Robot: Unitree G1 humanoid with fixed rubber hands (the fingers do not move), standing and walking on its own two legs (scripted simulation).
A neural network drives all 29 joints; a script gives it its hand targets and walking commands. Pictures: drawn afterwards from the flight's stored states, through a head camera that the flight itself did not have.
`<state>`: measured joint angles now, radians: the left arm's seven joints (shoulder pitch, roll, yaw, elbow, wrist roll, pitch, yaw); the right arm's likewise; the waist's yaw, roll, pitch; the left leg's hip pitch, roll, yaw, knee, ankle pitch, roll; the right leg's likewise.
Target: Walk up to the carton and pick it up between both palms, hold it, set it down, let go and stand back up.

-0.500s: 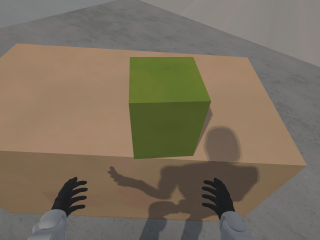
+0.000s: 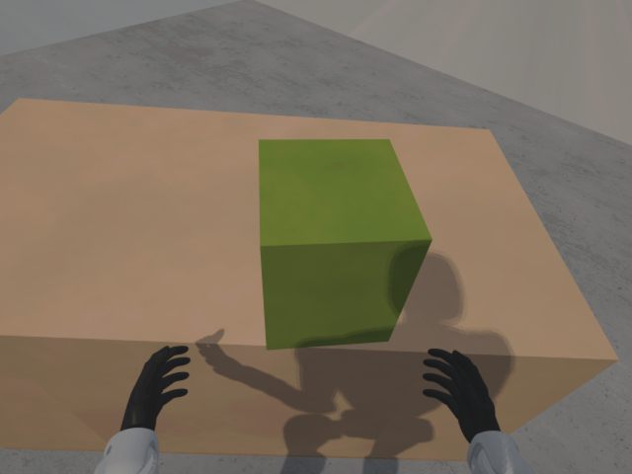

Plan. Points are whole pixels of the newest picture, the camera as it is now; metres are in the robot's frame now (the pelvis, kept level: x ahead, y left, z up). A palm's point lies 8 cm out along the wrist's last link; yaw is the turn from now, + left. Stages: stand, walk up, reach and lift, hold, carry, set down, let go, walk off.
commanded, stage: reach and lift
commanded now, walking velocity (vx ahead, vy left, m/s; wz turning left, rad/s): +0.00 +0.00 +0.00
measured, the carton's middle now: (327, 246) +0.43 -0.01 +0.03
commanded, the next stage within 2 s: none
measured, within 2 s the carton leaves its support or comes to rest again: neither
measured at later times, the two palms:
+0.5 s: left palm (165, 363) +0.24 +0.19 +0.02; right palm (483, 368) +0.25 -0.20 +0.03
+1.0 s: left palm (162, 283) +0.31 +0.20 +0.09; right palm (474, 282) +0.34 -0.19 +0.09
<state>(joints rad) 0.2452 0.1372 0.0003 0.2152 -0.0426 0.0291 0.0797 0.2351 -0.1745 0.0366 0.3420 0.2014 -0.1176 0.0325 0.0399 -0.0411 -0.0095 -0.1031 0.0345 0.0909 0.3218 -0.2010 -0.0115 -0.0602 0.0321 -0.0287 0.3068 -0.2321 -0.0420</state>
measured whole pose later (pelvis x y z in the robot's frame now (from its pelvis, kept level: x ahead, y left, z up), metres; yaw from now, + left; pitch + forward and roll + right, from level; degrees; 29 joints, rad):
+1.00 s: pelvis -0.03 -0.01 +0.00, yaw -2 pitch +2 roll +1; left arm -0.34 0.13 0.17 0.18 -0.08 0.42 0.09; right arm -0.43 -0.28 0.06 0.46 0.32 0.14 -0.07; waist 0.05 -0.03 0.00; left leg -0.19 0.05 0.10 0.30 -0.14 -0.02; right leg -0.19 0.05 0.01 0.34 -0.19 -0.06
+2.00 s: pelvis -0.03 -0.01 -0.01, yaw +1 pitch +14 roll -1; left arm -1.09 0.31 0.06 0.86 -0.21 0.41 0.13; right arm -1.16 -0.37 0.03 1.10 0.39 0.26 -0.05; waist 0.06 -0.02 -0.17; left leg -0.48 0.05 0.02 0.39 -0.15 -0.03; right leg -0.41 0.07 -0.04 0.33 -0.16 -0.06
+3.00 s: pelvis -0.03 +0.00 -0.02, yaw -1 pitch +25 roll -1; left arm -1.05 0.15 0.12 1.28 -0.11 -0.16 0.13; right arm -1.10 -0.29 0.03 1.34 0.29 -0.14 0.00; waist 0.09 -0.02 -0.27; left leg -0.74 0.05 0.04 0.47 -0.16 -0.01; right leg -0.69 0.06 -0.02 0.43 -0.17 -0.05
